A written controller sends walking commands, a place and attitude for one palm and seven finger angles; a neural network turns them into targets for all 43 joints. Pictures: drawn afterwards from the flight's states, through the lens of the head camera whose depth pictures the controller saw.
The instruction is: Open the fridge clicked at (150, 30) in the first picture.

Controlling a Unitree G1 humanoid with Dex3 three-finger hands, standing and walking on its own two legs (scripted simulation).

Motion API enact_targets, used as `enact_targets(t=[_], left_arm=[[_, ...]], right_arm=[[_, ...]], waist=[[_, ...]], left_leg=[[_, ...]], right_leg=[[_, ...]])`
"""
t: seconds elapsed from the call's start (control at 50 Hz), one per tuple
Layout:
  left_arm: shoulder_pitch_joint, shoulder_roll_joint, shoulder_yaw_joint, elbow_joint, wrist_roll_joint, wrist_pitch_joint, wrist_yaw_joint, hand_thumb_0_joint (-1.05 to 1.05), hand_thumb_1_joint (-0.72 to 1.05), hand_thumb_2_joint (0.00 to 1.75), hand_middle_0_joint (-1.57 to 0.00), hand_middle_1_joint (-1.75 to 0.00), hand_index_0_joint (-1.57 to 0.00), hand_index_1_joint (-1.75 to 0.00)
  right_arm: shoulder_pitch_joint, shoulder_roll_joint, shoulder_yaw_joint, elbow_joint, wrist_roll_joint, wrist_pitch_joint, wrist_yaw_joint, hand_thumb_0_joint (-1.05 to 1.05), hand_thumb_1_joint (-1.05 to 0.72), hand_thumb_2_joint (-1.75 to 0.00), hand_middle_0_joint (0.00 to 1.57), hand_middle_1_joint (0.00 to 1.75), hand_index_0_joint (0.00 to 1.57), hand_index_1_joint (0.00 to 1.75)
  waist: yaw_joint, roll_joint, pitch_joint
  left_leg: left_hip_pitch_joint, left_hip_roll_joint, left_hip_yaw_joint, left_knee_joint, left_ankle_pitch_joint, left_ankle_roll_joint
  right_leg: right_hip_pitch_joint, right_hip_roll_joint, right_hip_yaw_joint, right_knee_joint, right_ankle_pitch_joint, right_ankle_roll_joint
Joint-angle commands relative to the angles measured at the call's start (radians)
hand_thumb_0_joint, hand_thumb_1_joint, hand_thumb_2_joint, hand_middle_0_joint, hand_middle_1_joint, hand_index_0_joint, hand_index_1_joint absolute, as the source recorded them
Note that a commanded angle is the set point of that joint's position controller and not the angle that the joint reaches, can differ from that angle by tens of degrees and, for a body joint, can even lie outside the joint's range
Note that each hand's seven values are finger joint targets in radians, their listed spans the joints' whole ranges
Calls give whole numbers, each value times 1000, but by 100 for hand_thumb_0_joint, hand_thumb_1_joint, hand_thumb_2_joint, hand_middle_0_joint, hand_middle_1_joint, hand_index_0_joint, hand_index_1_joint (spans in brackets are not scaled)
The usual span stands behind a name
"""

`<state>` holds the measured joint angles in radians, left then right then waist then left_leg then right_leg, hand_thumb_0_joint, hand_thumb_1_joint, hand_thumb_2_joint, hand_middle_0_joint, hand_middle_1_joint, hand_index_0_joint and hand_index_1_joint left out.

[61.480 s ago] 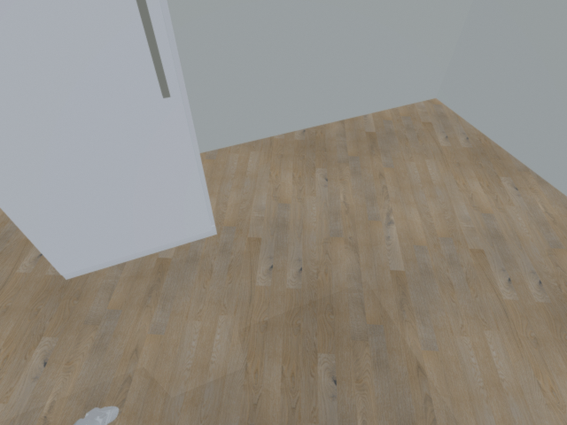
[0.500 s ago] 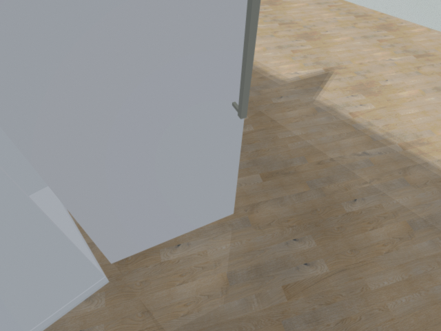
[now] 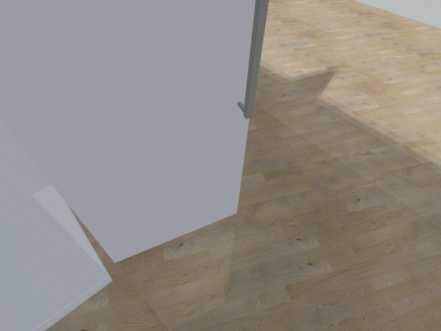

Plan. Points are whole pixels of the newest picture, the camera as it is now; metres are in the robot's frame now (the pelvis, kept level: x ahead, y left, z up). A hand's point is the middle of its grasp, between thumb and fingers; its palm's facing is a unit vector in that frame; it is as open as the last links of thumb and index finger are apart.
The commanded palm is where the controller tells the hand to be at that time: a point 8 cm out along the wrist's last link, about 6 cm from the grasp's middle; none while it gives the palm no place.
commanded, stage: look to check the result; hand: right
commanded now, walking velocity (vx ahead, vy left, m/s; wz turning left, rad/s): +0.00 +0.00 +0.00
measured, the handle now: (249, 61) +0.68 -0.02 +0.14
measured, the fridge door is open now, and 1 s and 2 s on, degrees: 106 106 106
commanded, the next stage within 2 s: stand and wait in 0.24 s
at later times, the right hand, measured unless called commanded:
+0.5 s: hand out of the picture -0.01 -0.16 -0.18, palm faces +0.01 +0.98 -0.18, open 7.4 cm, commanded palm none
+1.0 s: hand out of the picture +0.00 -0.16 -0.18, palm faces +0.00 +0.98 -0.19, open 7.4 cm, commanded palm none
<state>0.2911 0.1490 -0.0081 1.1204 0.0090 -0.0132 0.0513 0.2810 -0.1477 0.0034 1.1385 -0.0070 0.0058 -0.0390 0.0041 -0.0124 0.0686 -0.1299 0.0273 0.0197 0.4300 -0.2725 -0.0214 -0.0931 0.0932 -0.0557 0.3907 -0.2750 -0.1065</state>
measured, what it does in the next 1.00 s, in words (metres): stands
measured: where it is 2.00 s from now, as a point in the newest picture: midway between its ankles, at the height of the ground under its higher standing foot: outside the picture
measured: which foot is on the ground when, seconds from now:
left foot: down 0.00-1.00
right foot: down 0.00-1.00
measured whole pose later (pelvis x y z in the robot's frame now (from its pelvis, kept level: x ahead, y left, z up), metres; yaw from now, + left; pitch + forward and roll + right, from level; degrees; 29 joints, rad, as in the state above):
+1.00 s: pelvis +0.00 +0.00 +0.00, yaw +1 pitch -1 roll +0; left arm 0.28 0.14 -0.01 1.13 0.01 -0.02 0.05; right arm 0.25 -0.14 0.00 1.14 -0.01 0.00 -0.04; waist 0.01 -0.01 0.08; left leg -0.13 0.02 0.01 0.42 -0.27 -0.01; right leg -0.09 0.09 -0.06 0.37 -0.27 -0.10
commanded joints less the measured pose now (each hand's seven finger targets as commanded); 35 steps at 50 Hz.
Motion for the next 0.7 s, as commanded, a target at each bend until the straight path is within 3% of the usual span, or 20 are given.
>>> enact_targets(t=[0.0, 0.1, 0.26, 0.4, 0.68], left_arm=[[91, 89, 12, -19, 0, -9, 1, 0, 90, 90, -20, -30, -20, -30], [89, 84, 11, -15, -1, -8, 1, 0, 90, 90, -20, -30, -20, -30], [94, 82, 10, -8, 1, -10, 0, 0, 90, 90, -20, -30, -20, -30], [100, 79, 13, -8, 0, -13, 2, 0, 90, 90, -20, -30, -20, -30], [99, 85, 13, -6, 0, -12, 3, 0, 90, 90, -20, -30, -20, -30]], right_arm=[[80, -98, -18, -14, 1, -15, -8, 0, -90, -90, 20, 30, 20, 30], [83, -94, -15, -8, 1, -18, -8, 0, -90, -90, 20, 30, 20, 30], [76, -85, -15, -8, 2, -16, -6, 0, -90, -90, 20, 30, 20, 30], [74, -87, -18, -11, 2, -18, -8, 0, -90, -90, 20, 30, 20, 30], [53, -89, -18, -14, 5, -17, -8, 0, -90, -90, 20, 30, 20, 30]], waist=[[3, 12, 11], [3, 32, 23], [5, 3, 40], [3, 8, 5], [6, 17, 17]], left_leg=[[-25, 69, -83, -49, 179, 65], [-26, 73, -87, -60, 192, 65], [-37, 68, -90, -61, 143, 64], [-22, 67, -83, -48, 182, 65], [-19, 68, -86, -48, 193, 65]], right_leg=[[-23, -184, 147, -70, 324, 49], [-33, -182, 141, -69, 303, 46], [-49, -186, 149, -93, 249, 48], [-25, -187, 146, -75, 325, 49], [-25, -188, 143, -79, 335, 53]])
